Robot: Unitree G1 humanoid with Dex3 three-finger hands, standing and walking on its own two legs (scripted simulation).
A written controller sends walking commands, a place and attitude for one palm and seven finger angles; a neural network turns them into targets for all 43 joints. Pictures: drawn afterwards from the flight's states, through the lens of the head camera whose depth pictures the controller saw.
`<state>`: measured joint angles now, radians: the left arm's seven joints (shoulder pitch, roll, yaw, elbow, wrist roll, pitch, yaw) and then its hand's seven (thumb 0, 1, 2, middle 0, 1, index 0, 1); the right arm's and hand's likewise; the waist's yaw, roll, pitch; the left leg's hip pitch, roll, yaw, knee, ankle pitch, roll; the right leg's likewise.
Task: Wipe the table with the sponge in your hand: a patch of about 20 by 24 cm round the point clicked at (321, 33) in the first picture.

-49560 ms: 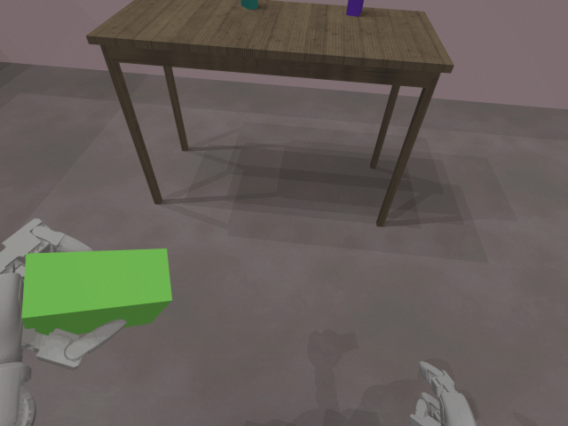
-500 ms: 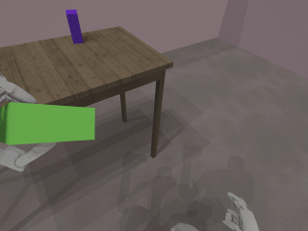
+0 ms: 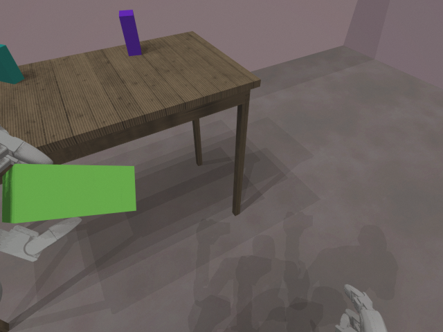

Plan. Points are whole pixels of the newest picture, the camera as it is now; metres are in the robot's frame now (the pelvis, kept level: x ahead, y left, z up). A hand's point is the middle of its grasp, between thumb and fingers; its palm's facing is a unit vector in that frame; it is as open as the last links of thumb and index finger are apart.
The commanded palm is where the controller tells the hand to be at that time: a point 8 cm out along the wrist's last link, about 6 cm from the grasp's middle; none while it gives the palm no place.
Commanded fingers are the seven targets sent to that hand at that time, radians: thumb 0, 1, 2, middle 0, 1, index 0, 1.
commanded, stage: stop stepping back and stand still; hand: left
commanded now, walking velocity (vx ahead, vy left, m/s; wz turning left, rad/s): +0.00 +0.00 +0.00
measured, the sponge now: (87, 192) +0.25 +0.19 +0.20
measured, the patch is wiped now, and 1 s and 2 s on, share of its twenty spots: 1.00 1.00 1.00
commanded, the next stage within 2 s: stand and wait in 0.64 s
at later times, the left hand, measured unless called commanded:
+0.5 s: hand (27, 164) +0.26 +0.26 +0.24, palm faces +0.43 -0.80 -0.42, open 10.0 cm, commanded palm +0.19 +0.31 +0.26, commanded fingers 0.00 0.10 1.30 -1.20 -1.60 -1.20 -1.60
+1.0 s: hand (8, 177) +0.24 +0.27 +0.24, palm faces +0.45 -0.80 -0.39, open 10.0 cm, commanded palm +0.18 +0.32 +0.26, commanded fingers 0.00 0.10 1.30 -1.20 -1.60 -1.20 -1.60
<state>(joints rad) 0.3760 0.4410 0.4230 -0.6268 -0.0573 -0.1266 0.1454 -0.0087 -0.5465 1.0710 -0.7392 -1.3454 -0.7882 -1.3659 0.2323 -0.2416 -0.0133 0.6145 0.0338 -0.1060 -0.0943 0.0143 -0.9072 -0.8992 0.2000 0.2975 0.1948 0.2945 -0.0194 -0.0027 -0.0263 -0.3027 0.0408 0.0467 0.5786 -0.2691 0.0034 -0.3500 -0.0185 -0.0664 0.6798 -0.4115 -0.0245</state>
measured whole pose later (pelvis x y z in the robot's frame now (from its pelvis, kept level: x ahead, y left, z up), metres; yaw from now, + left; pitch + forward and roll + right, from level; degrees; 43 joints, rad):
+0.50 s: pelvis +0.03 +0.02 +0.01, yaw +0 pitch +0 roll -1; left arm 0.38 0.44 0.45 -0.67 -0.06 -0.14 0.15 -0.01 -0.55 1.07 -0.74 -1.35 -0.79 -1.37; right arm 0.14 -0.19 0.03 0.60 0.03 -0.07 -0.04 0.01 -0.90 -0.90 0.20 0.30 0.20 0.29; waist -0.01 0.02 0.06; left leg -0.29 0.06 0.02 0.56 -0.27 -0.02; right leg -0.23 0.00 -0.06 0.51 -0.28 0.00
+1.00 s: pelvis +0.02 +0.04 +0.01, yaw +0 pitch +0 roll -2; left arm 0.39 0.41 0.43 -0.62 -0.06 -0.14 0.15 -0.01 -0.55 1.08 -0.74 -1.35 -0.79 -1.37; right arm 0.16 -0.21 0.02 0.60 0.02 -0.05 -0.06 0.01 -0.91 -0.90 0.20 0.30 0.20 0.29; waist -0.01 0.03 0.04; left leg -0.28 0.05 0.03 0.52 -0.22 0.00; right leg -0.21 -0.01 -0.06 0.44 -0.22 0.01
